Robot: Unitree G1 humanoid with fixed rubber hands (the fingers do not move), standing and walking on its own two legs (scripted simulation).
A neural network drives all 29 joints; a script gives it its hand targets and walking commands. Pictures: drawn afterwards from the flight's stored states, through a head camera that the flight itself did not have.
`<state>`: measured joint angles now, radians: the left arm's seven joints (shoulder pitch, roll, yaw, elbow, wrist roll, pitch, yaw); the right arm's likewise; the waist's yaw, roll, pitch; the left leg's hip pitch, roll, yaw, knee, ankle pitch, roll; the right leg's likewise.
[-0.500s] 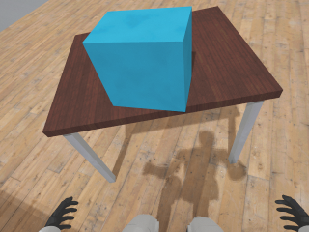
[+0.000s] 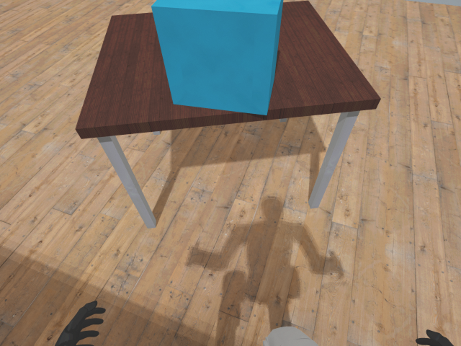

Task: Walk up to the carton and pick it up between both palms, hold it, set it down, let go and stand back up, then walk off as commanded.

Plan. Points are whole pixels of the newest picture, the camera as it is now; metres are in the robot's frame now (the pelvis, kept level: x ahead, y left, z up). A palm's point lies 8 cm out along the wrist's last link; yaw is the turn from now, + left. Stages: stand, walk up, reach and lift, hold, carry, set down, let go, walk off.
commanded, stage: walk off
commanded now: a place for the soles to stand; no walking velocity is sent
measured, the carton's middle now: (224, 48) +0.84 +0.01 +0.07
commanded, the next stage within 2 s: none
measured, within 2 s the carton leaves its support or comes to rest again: neither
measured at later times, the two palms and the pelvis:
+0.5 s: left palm out of the picture +0.13 +0.38 -0.10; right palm (392, 342) +0.13 -0.25 -0.09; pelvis +0.03 +0.07 -0.03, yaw -3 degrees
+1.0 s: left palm (61, 316) +0.20 +0.34 -0.09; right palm (398, 280) +0.22 -0.29 -0.07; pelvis +0.11 +0.03 -0.01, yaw -2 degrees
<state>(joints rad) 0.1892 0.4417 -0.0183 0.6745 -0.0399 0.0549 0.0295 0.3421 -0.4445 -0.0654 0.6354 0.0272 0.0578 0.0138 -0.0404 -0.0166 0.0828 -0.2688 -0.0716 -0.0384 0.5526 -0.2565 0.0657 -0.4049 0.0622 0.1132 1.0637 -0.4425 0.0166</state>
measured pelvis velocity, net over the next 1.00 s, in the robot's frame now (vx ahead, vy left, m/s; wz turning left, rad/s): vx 0.11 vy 0.03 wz -0.04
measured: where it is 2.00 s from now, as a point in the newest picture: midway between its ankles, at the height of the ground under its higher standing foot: outside the picture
